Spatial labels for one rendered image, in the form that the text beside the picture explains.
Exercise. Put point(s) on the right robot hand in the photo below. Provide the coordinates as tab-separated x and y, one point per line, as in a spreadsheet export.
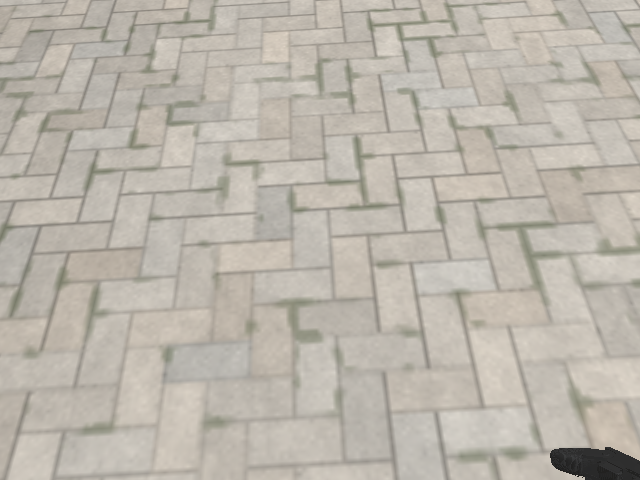
595	464

